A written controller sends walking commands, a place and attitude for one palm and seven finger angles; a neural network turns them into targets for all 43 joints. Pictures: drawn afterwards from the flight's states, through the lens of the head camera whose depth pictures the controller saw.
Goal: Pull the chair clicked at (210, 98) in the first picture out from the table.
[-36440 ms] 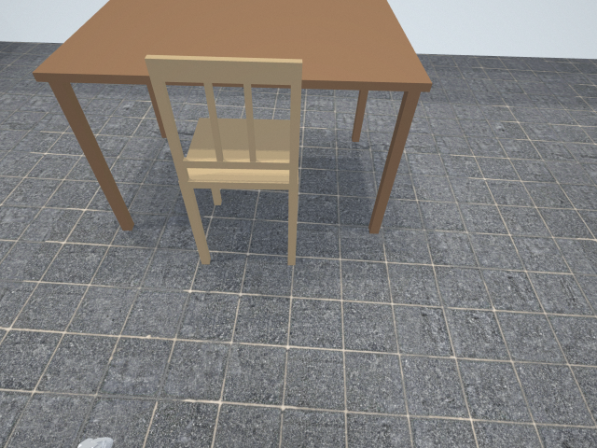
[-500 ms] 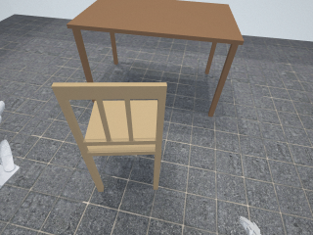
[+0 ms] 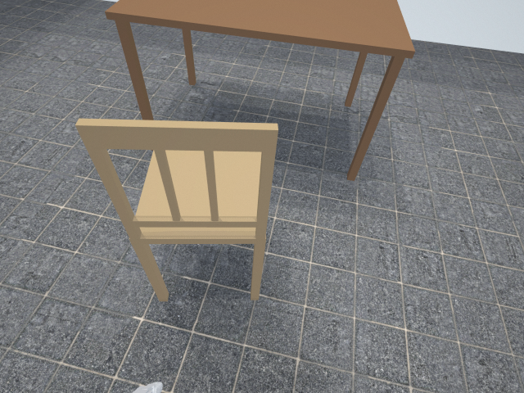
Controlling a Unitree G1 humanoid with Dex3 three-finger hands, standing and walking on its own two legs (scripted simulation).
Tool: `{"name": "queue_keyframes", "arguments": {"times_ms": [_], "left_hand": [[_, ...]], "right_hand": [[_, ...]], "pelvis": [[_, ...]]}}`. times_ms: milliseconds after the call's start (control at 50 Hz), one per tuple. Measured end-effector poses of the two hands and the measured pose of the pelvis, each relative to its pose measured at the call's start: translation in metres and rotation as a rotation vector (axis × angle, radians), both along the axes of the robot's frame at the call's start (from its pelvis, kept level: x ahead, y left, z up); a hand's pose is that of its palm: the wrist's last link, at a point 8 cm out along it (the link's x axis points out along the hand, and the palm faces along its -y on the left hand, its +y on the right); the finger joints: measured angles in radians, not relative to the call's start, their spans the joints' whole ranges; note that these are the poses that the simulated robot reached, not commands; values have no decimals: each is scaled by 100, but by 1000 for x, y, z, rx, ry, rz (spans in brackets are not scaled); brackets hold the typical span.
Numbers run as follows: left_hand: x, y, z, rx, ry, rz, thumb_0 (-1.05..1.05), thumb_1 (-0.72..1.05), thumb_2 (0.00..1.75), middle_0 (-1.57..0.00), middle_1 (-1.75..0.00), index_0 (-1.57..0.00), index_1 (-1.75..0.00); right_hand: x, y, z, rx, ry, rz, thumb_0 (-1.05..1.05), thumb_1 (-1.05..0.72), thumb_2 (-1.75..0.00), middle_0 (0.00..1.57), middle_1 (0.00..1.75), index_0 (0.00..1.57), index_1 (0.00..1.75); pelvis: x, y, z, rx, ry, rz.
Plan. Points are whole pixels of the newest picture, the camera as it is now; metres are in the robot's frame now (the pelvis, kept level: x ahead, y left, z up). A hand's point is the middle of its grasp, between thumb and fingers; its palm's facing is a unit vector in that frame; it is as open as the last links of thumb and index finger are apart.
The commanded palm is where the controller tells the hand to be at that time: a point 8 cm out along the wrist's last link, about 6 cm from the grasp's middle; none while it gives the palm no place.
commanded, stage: let the arm hang, fingers relaxed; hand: left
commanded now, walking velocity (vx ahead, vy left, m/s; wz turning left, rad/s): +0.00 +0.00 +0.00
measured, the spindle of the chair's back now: (169, 187) +0.56 +0.24 -0.10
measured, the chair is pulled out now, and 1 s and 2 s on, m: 0.61 0.61 0.61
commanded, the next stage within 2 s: look to check the result in 0.80 s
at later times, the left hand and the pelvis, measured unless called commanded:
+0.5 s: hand out of the picture -0.03 +0.15 -0.17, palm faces +0.02 -0.98 -0.20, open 7.4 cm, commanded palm none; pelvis +0.00 -0.01 +0.00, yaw -1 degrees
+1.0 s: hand out of the picture -0.01 +0.14 -0.17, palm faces +0.04 -0.99 -0.17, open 7.4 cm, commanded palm none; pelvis +0.00 -0.02 +0.00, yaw +0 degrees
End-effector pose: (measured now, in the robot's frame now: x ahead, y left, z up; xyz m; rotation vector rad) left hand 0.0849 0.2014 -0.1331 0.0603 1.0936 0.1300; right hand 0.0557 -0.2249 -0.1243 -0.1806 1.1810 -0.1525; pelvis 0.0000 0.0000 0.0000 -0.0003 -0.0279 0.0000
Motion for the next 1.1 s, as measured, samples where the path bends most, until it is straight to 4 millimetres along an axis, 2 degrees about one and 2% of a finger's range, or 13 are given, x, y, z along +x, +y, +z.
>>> {"name": "queue_keyframes", "arguments": {"times_ms": [80,180,260,340,460,640,800,1100], "left_hand": [[-22,13,-3,46,70,-17,-9,100,90,-21,-30,-20,-30],[-59,29,-2,100,210,-27,-5,96,90,-20,-30,-20,-30],[-85,33,0,121,292,-14,-2,93,90,-20,-30,-20,-30],[-104,28,1,119,343,-2,-1,92,90,-20,-30,-20,-30],[-116,9,-3,81,370,6,0,91,90,-20,-30,-19,-30],[-111,-20,-11,16,350,0,1,91,90,-20,-30,-20,-30],[-110,-21,-12,12,346,11,1,91,90,-20,-30,-20,-30],[-99,-12,-9,37,335,12,0,91,90,-20,-30,-20,-30]], "right_hand": [[-41,-13,-3,-24,135,-24,0,-94,-90,20,30,20,30],[-81,-13,-9,0,233,-62,0,-93,-90,20,29,20,30],[-103,-4,-14,38,289,-73,1,-92,-90,20,29,20,30],[-115,8,-19,78,321,-77,1,-91,-90,20,29,20,30],[-117,21,-22,117,323,-83,1,-91,-90,20,29,20,30],[-104,26,-23,122,281,-89,0,-91,-90,20,29,20,30],[-97,24,-22,110,267,-91,0,-91,-90,20,29,20,30],[-98,21,-21,102,291,-93,0,-91,-90,20,29,20,30]], "pelvis": [[-2,-4,2,-8,-1,2],[-3,-7,3,-7,-5,-1],[-4,-9,4,-5,-5,-3],[-4,-11,4,-2,-4,-7],[-4,-13,3,0,-3,-10],[-4,-15,3,0,-4,-13],[-2,-16,3,0,-3,-11],[2,-16,3,0,0,-7]]}}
